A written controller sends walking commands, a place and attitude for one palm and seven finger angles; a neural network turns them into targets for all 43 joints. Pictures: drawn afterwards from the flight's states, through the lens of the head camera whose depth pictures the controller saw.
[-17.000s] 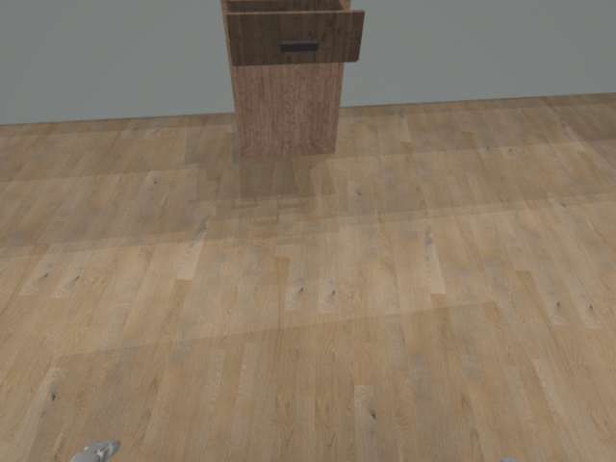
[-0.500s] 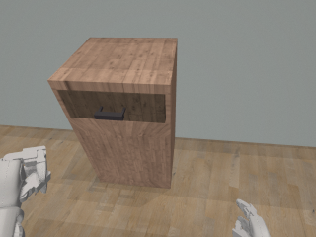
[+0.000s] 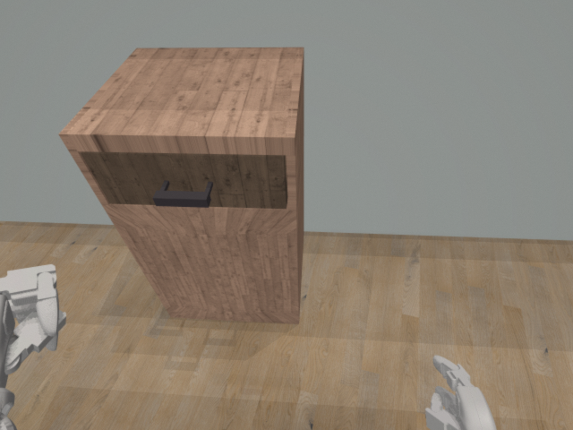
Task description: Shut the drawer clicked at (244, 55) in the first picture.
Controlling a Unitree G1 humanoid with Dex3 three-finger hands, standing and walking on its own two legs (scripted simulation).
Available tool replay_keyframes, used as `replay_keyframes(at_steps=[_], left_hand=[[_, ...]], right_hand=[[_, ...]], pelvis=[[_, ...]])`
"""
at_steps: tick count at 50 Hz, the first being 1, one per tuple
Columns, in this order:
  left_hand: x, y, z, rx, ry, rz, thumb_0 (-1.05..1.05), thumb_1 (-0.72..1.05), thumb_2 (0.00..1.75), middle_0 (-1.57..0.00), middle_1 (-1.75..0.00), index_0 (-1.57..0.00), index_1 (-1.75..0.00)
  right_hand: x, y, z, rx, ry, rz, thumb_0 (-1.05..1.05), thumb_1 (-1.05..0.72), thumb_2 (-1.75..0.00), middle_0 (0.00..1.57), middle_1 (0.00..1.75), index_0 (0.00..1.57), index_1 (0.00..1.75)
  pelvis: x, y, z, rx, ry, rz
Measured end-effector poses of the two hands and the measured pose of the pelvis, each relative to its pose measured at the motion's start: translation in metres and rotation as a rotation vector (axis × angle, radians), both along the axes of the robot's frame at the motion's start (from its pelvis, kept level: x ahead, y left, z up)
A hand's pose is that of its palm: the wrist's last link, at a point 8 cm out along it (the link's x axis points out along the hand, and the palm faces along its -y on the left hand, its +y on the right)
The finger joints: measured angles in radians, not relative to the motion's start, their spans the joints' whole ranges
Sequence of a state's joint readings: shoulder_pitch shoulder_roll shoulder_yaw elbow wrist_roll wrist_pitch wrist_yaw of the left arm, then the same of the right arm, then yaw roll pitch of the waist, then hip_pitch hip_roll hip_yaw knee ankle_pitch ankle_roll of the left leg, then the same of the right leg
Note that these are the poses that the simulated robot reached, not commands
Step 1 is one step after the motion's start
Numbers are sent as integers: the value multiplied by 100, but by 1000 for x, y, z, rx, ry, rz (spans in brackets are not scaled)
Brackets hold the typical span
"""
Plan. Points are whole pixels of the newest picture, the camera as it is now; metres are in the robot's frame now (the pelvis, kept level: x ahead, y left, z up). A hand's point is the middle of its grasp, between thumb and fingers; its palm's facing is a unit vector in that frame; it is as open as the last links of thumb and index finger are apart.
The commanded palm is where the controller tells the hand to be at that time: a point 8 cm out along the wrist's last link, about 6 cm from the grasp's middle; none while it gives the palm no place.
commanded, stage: step back with the hand held close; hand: left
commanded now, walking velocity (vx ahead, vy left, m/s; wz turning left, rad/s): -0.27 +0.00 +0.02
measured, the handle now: (185, 192) +0.61 +0.28 -0.06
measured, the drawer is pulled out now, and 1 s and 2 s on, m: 0.00 0.00 0.00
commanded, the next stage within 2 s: stop stepping back and stand still in 1.56 s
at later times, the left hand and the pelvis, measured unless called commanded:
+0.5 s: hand out of the picture +0.13 +0.28 +0.15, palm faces +0.36 -0.80 -0.49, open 3.2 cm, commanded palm +0.07 +0.31 +0.17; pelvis -0.06 +0.03 -0.01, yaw +0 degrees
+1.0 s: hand out of the picture +0.09 +0.26 +0.16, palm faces +0.36 -0.79 -0.50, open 3.2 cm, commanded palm +0.01 +0.31 +0.17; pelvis -0.11 +0.03 -0.02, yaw +1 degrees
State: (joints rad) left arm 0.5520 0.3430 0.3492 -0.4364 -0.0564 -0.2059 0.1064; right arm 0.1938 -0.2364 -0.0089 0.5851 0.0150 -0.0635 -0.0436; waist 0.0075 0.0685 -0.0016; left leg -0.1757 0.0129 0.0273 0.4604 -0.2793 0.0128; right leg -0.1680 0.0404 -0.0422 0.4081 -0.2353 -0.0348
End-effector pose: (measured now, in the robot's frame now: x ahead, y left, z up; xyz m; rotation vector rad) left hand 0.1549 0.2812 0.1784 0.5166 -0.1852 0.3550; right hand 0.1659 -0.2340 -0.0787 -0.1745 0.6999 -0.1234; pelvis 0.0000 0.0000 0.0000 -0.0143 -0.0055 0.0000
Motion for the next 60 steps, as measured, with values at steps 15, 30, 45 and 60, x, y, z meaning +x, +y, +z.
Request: replay_keyframes(at_steps=[15,30,45,60], left_hand=[[-23,25,-4,50,41,-55,2,89,90,-141,-160,-140,-160],[-79,32,-5,58,-68,-30,1,89,90,-141,-160,-140,-160],[-98,25,-4,95,-136,-89,1,89,90,-141,-160,-140,-160],[-136,22,1,123,-202,-53,1,89,90,-141,-160,-140,-160]], right_hand=[[-37,15,4,-51,60,-58,2,-91,-90,20,29,20,30],[-71,37,3,-50,-22,9,2,-90,-90,20,30,20,30],[-125,15,-5,-103,42,-39,2,-91,-90,20,30,20,30],[-137,16,-17,-91,53,5,2,-91,-90,20,29,20,30]], pelvis=[[-29,26,-2,4,34,-5],[-74,32,-15,-9,11,4],[-105,28,-21,-19,17,6],[-130,21,-29,-6,10,57]])
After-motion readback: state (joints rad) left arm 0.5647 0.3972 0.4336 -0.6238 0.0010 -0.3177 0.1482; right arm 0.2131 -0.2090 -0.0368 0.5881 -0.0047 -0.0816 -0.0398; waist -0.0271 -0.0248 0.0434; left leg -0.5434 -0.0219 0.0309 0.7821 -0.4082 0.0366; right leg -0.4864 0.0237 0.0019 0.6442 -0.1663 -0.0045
